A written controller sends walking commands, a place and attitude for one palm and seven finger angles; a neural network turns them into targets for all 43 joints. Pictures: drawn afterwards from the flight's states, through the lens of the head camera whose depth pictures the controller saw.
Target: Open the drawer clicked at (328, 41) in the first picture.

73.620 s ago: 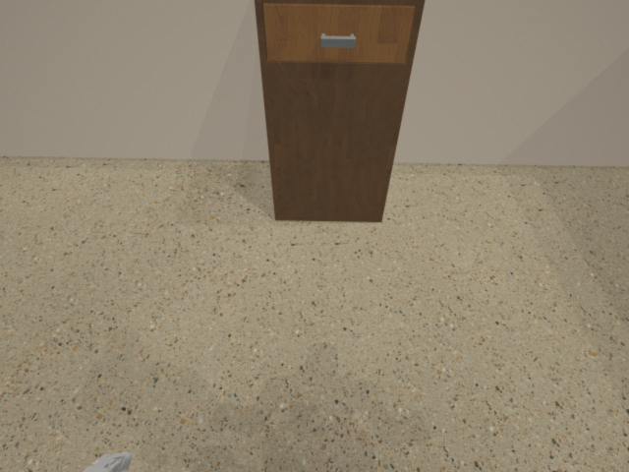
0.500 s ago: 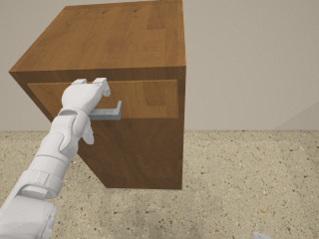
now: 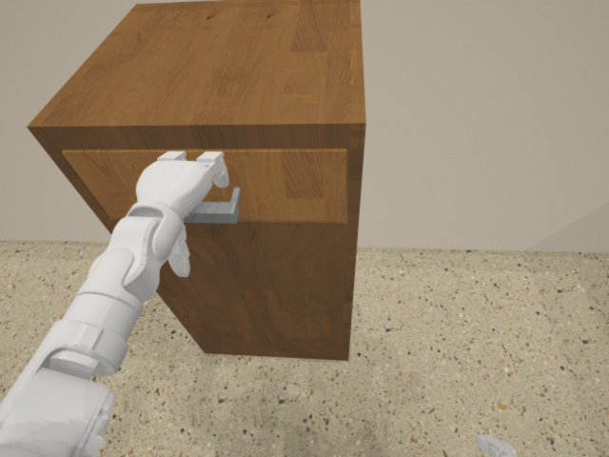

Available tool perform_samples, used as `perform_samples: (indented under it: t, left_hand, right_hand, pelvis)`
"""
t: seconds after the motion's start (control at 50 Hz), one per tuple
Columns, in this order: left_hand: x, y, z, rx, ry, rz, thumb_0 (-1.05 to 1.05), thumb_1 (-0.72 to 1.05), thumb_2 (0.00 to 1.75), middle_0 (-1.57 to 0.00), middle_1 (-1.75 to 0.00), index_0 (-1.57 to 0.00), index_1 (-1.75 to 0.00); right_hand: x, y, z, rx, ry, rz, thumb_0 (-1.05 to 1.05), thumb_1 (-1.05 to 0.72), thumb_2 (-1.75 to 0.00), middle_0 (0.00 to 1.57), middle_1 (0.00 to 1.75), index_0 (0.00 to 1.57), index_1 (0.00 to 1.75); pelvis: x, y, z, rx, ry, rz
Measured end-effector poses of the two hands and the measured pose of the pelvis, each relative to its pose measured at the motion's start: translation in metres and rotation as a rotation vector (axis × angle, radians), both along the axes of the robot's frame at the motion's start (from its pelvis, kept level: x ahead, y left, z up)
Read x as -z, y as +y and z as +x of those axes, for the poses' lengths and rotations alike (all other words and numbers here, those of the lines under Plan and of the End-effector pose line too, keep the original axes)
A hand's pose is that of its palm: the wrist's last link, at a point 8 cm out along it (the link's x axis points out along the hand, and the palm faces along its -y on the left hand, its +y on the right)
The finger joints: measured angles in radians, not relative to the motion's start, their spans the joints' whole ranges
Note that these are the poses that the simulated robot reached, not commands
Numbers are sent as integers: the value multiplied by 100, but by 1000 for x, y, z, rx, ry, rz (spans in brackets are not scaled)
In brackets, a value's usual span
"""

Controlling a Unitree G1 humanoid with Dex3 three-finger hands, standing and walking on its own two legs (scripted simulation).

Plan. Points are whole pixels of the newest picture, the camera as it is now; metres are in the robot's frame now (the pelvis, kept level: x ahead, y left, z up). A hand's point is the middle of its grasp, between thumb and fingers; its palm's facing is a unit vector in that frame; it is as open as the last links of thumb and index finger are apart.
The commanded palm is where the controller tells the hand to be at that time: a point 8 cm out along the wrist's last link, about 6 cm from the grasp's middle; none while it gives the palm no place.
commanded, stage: re-aim the fingers above the handle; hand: left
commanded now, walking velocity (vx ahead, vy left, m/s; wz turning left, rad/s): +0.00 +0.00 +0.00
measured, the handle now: (208, 202) +0.48 +0.20 +0.04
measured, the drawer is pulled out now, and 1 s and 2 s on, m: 0.00 0.00 0.00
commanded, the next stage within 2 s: lower the fingers behind the handle in 0.14 s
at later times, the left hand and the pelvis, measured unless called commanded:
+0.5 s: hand (182, 228) +0.40 +0.21 +0.07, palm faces -0.14 -0.03 -0.99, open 13.8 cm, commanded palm +0.40 +0.23 +0.14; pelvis +0.00 +0.00 +0.00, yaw +0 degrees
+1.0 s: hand (179, 223) +0.42 +0.23 +0.05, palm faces -0.07 -0.03 -1.00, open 13.8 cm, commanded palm +0.40 +0.23 +0.11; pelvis +0.00 +0.00 -0.01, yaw -1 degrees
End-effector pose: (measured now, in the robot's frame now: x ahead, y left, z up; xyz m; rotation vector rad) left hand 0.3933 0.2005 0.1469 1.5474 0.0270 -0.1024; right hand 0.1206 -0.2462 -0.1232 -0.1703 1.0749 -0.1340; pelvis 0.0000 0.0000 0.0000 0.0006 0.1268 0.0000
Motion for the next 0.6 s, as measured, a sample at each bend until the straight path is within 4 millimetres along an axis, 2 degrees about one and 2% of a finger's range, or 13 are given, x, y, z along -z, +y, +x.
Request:
perform_samples:
  t: [0.06, 0.12, 0.26, 0.34, 0.42, 0.48, 0.6]
  left_hand:
    - [3, -12, 0, 61, -21, -24, -1, -49, 30, -32, -120, -32, -120]
    - [-1, -11, 4, 69, -73, -30, 0, -49, 30, -32, -120, -32, -120]
    - [-19, 27, 12, -106, -135, 37, 0, -49, 30, -32, -120, -32, -120]
    - [-12, 38, 6, -167, -48, 45, 0, -49, 30, -31, -120, -32, -120]
    - [9, 30, -1, -107, 60, 13, -1, -49, 30, -31, -120, -32, -120]
    - [22, 18, -5, -15, 77, -11, -1, -49, 30, -31, -120, -32, -120]
    - [14, 16, -3, 52, -78, -23, 0, -49, 30, -32, -121, -32, -120]
  right_hand:
    - [0, -1, -4, 11, 3, -8, 1, -91, -90, 20, 29, 20, 30]
    - [1, -3, -8, 23, 9, -10, 1, -91, -90, 20, 29, 20, 30]
    - [7, -4, -20, 39, 42, 11, 1, -91, -90, 20, 29, 20, 30]
    - [7, -6, -21, 37, 52, 15, 1, -91, -90, 20, 29, 20, 30]
    - [3, -10, -16, 24, 42, -17, 1, -91, -90, 20, 29, 20, 30]
    - [-2, -14, -11, 19, 23, -47, 1, -91, -90, 20, 29, 20, 30]
    - [-2, -15, -9, 13, 10, -66, 1, -91, -90, 20, 29, 20, 30]
  pelvis:
    - [1, 0, 0, 5, 1, 1]
    - [1, -1, -1, 15, 6, 2]
    - [0, -2, -1, 25, 19, 4]
    - [-1, -2, 0, 15, 16, 1]
    - [0, -2, 0, 4, 7, -1]
    - [1, -2, -1, 1, 8, -1]
    - [5, -1, -5, -1, 33, -1]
